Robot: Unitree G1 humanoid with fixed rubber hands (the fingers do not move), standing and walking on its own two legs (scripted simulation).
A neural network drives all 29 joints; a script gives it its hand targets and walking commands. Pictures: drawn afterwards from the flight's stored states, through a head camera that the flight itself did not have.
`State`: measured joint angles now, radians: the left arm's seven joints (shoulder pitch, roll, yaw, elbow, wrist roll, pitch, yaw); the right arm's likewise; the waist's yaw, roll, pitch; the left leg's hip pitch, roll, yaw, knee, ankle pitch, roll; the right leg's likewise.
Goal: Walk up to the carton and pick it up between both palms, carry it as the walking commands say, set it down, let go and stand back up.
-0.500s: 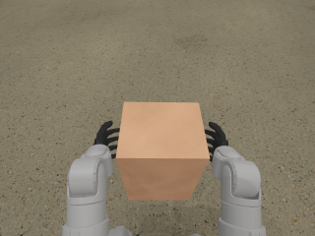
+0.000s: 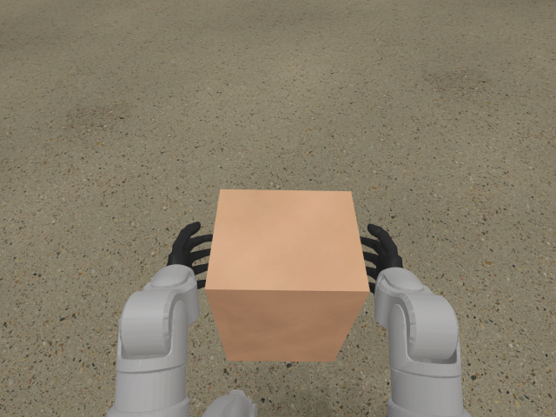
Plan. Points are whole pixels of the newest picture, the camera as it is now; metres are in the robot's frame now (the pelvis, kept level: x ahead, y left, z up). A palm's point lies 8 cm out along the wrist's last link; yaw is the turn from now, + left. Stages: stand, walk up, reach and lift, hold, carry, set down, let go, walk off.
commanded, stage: carry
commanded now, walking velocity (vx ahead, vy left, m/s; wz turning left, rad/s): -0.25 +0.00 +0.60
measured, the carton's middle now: (283, 284) +0.31 +0.00 +0.00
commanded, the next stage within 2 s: none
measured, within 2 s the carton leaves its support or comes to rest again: neither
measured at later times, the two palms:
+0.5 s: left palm out of the picture +0.02 +0.26 +0.08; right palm out of the picture +0.13 +0.01 +0.08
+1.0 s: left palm out of the picture -0.24 +0.27 +0.06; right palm out of the picture -0.08 +0.05 +0.06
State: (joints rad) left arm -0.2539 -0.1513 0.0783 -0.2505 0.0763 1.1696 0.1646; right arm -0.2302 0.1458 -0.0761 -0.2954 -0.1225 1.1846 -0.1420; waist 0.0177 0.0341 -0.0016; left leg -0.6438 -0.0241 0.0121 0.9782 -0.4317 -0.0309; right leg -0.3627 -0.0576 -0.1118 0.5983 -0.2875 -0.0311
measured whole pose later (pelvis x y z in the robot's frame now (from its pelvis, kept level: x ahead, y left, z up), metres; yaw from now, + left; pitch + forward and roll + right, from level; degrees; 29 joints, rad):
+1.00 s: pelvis -0.39 -0.01 -0.01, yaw +35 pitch +2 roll -1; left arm -0.23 -0.15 0.09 -0.26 0.12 1.21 0.15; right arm -0.25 0.15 -0.07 -0.21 -0.09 1.18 -0.15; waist 0.00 -0.02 0.01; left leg -0.42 0.02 0.00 0.63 -0.25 0.00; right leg -0.59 -0.09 -0.07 1.06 -0.48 0.07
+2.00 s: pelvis -0.67 -0.24 +0.00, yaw +68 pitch +4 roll -1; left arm -0.24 -0.15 0.06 -0.23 0.09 1.18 0.16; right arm -0.22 0.14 -0.08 -0.28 -0.13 1.21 -0.13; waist 0.01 0.06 -0.06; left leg -0.59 -0.07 -0.08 0.59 -0.23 -0.06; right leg -0.27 0.00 -0.09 0.51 -0.30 -0.03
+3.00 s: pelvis -0.80 -0.59 -0.01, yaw +105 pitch +3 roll +2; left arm -0.29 -0.16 0.11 -0.22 0.13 1.18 0.13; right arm -0.28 0.16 -0.09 -0.23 -0.11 1.20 -0.15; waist -0.06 -0.02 -0.04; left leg -0.38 0.03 0.06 0.63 -0.27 -0.01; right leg -0.52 -0.22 -0.18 0.77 -0.42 0.06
